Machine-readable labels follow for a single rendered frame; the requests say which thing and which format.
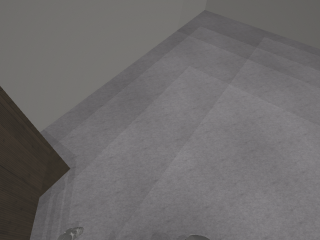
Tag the robot left hand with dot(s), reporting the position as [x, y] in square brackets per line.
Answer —
[71, 233]

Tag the cupboard door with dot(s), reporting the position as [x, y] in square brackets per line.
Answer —
[23, 163]

